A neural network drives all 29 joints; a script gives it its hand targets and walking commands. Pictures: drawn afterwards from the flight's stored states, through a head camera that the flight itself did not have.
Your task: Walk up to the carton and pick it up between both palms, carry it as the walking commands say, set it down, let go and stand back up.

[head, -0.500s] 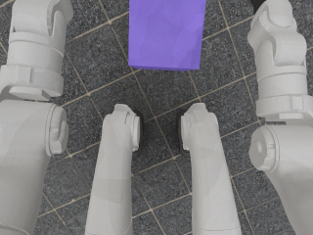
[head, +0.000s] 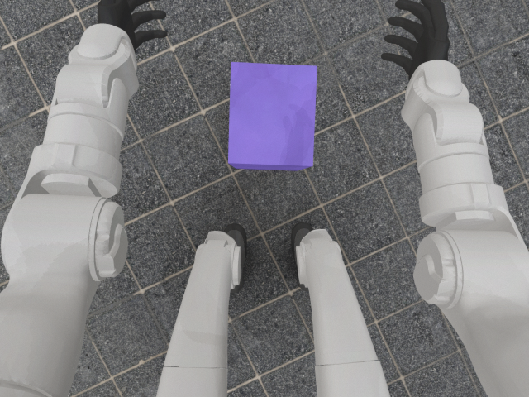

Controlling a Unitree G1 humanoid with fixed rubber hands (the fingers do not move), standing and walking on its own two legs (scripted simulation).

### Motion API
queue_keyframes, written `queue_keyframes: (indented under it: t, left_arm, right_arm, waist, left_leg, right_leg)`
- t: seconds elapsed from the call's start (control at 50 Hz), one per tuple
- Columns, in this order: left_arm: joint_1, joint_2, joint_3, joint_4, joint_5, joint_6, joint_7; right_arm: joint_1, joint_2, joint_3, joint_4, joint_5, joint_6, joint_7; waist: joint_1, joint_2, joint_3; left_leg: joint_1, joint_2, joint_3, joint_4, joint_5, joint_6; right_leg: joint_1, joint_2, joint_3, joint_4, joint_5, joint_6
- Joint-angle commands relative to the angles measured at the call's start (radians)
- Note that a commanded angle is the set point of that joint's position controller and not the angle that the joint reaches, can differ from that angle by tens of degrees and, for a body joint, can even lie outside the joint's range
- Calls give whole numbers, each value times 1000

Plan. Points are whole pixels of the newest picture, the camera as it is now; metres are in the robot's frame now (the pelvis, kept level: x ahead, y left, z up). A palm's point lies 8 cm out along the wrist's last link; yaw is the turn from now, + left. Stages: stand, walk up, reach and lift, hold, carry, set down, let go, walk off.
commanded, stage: set down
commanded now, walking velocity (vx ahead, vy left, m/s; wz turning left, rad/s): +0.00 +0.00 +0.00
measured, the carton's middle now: (269, 126) +0.51 -0.02 -0.51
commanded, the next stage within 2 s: let go in 0.02 s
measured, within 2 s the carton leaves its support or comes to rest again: neither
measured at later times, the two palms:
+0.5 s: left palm (84, 101) +0.45 +0.20 -0.04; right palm (484, 130) +0.42 -0.23 -0.04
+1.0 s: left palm out of the picture +0.30 +0.22 +0.05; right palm out of the picture +0.27 -0.24 +0.06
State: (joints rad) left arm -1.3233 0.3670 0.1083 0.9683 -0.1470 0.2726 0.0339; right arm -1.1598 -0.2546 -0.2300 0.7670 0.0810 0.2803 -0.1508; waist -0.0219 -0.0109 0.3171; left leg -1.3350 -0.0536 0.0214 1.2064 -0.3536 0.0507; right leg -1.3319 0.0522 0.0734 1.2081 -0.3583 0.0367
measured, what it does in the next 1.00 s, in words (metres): rises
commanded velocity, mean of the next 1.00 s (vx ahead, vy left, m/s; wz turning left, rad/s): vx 0.00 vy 0.00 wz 0.00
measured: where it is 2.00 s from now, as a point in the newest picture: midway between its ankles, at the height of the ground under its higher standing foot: (270, 269)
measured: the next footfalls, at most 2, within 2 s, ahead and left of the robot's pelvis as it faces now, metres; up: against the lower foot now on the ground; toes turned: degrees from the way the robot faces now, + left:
none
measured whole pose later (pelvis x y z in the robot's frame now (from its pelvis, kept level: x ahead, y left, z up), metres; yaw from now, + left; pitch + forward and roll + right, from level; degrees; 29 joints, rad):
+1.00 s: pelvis +0.11 -0.01 +0.12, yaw -2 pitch +1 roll +1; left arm 0.17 0.20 0.11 0.49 0.03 0.07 -0.05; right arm 0.21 -0.17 -0.06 0.42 -0.01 0.07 0.05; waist -0.02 -0.01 0.06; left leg -0.24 -0.04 0.02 0.50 -0.29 0.04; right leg -0.26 0.04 0.11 0.54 -0.30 0.01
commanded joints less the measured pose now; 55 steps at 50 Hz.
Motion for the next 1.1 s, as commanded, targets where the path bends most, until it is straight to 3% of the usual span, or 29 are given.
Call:
queue_keyframes:
  t: [0.0,0.02,0.08,0.12,0.14,0.16,0.2,0.22,0.24,0.26,0.28,0.34,0.36,0.4,0.44,0.52,0.66,0.74,0.76,0.78,0.8,0.84,0.86,0.88,0.94,0.96,1.0,1.04,1.08]
  left_arm:
    - [-223,72,170,-127,165,-126,-25]
    - [-184,47,167,-53,181,-125,-27]
    - [6,-21,165,53,232,-125,-17]
    - [33,-20,194,-95,255,-155,-9]
    - [95,-37,204,-136,281,-163,4]
    - [106,-5,225,-130,303,-161,14]
    - [223,-30,199,-172,317,-159,25]
    - [304,-58,202,-246,304,-160,21]
    - [377,-56,191,-270,289,-154,20]
    - [429,-22,159,-348,285,-155,23]
    - [418,-33,135,-410,238,-151,14]
    - [545,-51,120,-502,236,-179,-4]
    - [586,-53,101,-561,224,-187,-6]
    - [714,-79,55,-598,176,-199,-29]
    - [828,-77,57,-602,203,-206,-31]
    - [1019,-131,23,-506,162,-230,-64]
    - [1292,-110,1,-581,167,-276,-75]
    - [1398,-83,-25,-587,155,-285,-83]
    - [1397,-70,-7,-623,169,-282,-74]
    - [1393,-66,-23,-615,152,-286,-89]
    - [1485,-53,-9,-564,168,-272,-85]
    - [1433,-66,-48,-603,150,-258,-88]
    - [1469,-65,-45,-592,140,-243,-93]
    - [1427,-74,-54,-666,142,-263,-91]
    - [1546,-87,-73,-639,124,-236,-105]
    - [1534,-55,-45,-647,136,-232,-100]
    - [1504,-66,-53,-680,142,-217,-109]
    - [1502,-46,-47,-660,149,-195,-106]
    - [1543,-61,-55,-639,162,-182,-99]
  right_arm:
    - [-204,15,-91,-46,-76,-126,44]
    - [-205,7,-93,9,-96,-120,47]
    - [-40,34,-92,50,-157,-144,73]
    - [17,-15,-150,7,-201,-168,76]
    - [86,2,-125,9,-198,-170,82]
    - [86,13,-103,-29,-189,-173,88]
    - [90,-5,-72,-137,-186,-183,99]
    - [213,-18,-72,-132,-219,-182,100]
    - [263,-6,-32,-195,-204,-184,107]
    - [275,7,6,-306,-177,-185,114]
    - [267,-16,25,-372,-148,-184,119]
    - [445,11,91,-400,-131,-184,152]
    - [519,21,105,-417,-102,-184,157]
    - [685,25,112,-431,-116,-192,171]
    - [764,18,111,-441,-101,-210,174]
    - [910,1,114,-413,-118,-238,162]
    - [1191,26,159,-409,-101,-273,187]
    - [1222,-9,196,-506,-79,-289,202]
    - [1206,-33,184,-499,-83,-286,201]
    - [1234,-34,175,-495,-84,-286,201]
    - [1275,-36,185,-501,-88,-280,201]
    - [1261,-55,200,-483,-68,-255,211]
    - [1288,-37,191,-445,-59,-243,218]
    - [1295,-58,175,-473,-66,-250,220]
    - [1391,-64,163,-450,-88,-228,221]
    - [1330,-84,156,-519,-79,-231,222]
    - [1340,-89,149,-455,-107,-206,224]
    - [1294,-69,183,-475,-86,-194,235]
    - [1346,-66,177,-447,-88,-180,238]
  waist:
    - [-15,55,-1263]
    - [-6,55,-1133]
    - [-9,39,-1132]
    - [-20,96,-1266]
    - [9,99,-1334]
    - [15,31,-1297]
    - [56,18,-1341]
    - [5,14,-1404]
    - [5,-37,-1449]
    - [51,-29,-1522]
    - [22,-38,-1507]
    - [44,-42,-1390]
    - [48,12,-1462]
    - [11,23,-1475]
    - [34,74,-1343]
    - [-24,-14,-1118]
    - [23,45,-864]
    - [15,-35,-688]
    - [39,12,-651]
    - [14,-27,-587]
    - [38,-62,-541]
    - [11,-1,-406]
    - [47,13,-380]
    - [5,57,-380]
    - [0,-19,-390]
    - [30,-9,-399]
    - [6,18,-347]
    - [57,-1,-329]
    - [38,46,-329]
  left_leg:
    - [559,-3,-67,-175,248,-74]
    - [452,6,-52,-183,162,-84]
    - [574,8,-71,-225,288,-78]
    - [650,2,-71,-215,443,-91]
    - [704,-2,-71,-217,546,-89]
    - [748,5,-82,-232,532,-70]
    - [805,12,-82,-254,628,-68]
    - [826,9,-71,-269,644,-72]
    - [843,7,-72,-270,649,-63]
    - [872,2,-63,-281,690,-54]
    - [862,5,-72,-293,667,-46]
    - [848,2,-62,-341,706,-39]
    - [923,4,-68,-342,830,-49]
    - [1008,15,-72,-355,803,-49]
    - [1059,15,-85,-391,797,-55]
    - [957,19,-69,-462,651,-57]
    - [1131,20,-68,-606,544,-60]
    - [1164,21,-47,-675,414,-40]
    - [1182,21,-57,-702,372,-47]
    - [1148,23,-45,-716,330,-46]
    - [1181,22,-45,-743,299,-38]
    - [1180,24,-37,-784,230,-38]
    - [1201,26,-39,-798,255,-46]
    - [1230,26,-46,-778,324,-51]
    - [1289,28,-27,-798,329,-46]
    - [1279,29,-35,-806,355,-50]
    - [1262,27,-30,-820,313,-55]
    - [1262,36,-51,-833,263,-53]
    - [1300,32,-42,-820,320,-56]
  right_leg:
    - [284,19,-118,-192,189,3]
    - [250,16,-108,-192,131,6]
    - [240,28,-139,-230,181,5]
    - [303,24,-123,-237,302,-6]
    - [352,32,-116,-238,387,-3]
    - [289,36,-131,-260,322,10]
    - [353,33,-120,-284,390,9]
    - [469,26,-110,-304,458,0]
    - [506,20,-107,-316,484,6]
    - [575,15,-93,-301,550,11]
    - [598,12,-75,-332,537,-2]
    - [662,5,-55,-362,629,-3]
    - [685,7,-47,-367,709,-2]
    - [744,10,-51,-397,678,-8]
    - [681,5,-44,-438,600,-10]
    - [790,-8,-35,-498,602,1]
    - [921,-7,-52,-626,458,-8]
    - [1014,-15,-57,-702,388,-9]
    - [1036,-22,-52,-717,322,-16]
    - [1057,-21,-56,-733,338,-10]
    - [1116,-22,-49,-752,315,-12]
    - [1089,-22,-63,-786,225,-16]
    - [1089,-11,-80,-795,205,-26]
    - [1078,-10,-65,-792,261,-29]
    - [1152,-9,-65,-822,262,-38]
    - [1187,6,-83,-802,282,-24]
    - [1187,-4,-69,-824,264,-26]
    - [1171,0,-85,-816,179,-28]
    - [1168,0,-74,-806,221,-31]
